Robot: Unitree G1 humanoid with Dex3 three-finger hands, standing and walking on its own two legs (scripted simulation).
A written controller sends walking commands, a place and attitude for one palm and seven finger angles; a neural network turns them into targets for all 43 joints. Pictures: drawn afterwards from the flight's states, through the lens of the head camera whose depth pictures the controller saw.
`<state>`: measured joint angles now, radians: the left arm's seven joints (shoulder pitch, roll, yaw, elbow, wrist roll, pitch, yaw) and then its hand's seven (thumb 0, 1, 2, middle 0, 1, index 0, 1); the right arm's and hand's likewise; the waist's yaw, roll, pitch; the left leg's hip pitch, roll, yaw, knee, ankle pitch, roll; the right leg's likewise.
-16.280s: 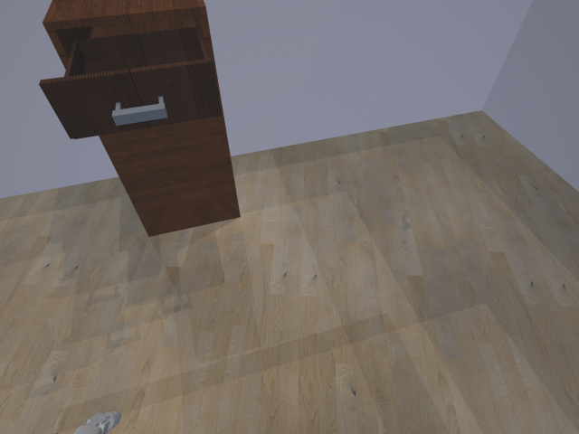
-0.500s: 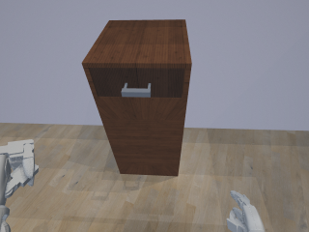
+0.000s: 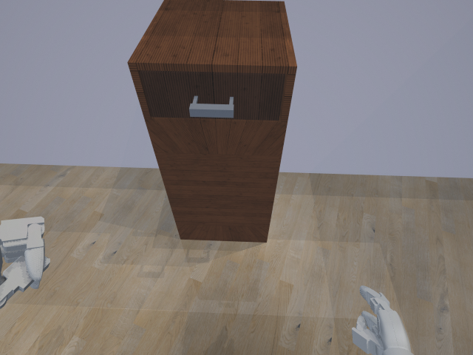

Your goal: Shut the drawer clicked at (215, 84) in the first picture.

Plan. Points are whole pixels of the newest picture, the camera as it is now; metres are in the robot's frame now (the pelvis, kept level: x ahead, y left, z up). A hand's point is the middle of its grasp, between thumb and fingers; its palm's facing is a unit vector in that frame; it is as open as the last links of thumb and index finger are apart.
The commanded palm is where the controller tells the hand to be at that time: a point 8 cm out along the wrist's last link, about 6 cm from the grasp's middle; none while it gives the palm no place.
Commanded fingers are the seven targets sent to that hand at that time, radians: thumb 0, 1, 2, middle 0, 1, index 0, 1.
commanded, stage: step back with the hand held close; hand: left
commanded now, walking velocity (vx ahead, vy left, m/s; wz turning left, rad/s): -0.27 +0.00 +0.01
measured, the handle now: (212, 105) +0.69 +0.11 +0.03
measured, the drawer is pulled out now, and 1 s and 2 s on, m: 0.00 0.00 0.00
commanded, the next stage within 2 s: stop stepping back and stand still in 0.62 s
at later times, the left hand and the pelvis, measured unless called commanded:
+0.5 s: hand out of the picture +0.11 +0.27 +0.18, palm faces +0.41 -0.79 -0.45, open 3.3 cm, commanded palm +0.02 +0.31 +0.18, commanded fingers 0.00 0.90 0.90 -1.40 -1.60 -1.40 -1.60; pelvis -0.08 +0.02 -0.01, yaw +5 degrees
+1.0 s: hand out of the picture -0.08 +0.29 +0.18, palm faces +0.35 -0.86 -0.37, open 3.3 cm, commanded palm -0.12 +0.33 +0.18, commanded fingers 0.00 0.90 0.90 -1.40 -1.60 -1.40 -1.60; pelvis -0.26 +0.05 -0.03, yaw -1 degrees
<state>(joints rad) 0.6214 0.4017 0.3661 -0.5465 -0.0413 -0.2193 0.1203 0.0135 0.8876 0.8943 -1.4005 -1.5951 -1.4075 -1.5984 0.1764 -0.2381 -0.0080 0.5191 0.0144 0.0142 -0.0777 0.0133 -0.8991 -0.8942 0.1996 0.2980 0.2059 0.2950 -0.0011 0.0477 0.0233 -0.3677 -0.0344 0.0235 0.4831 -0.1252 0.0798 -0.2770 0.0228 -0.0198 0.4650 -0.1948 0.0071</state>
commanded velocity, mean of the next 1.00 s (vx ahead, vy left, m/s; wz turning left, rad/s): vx -0.15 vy -0.01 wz -0.05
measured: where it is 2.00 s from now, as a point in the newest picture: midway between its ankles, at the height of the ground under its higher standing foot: outside the picture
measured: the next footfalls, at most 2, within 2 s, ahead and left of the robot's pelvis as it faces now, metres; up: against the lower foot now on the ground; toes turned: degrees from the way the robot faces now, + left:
right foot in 0.68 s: -0.26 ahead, -0.13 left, -0.01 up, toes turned -2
left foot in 1.10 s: -0.21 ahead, +0.19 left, +0.00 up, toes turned -3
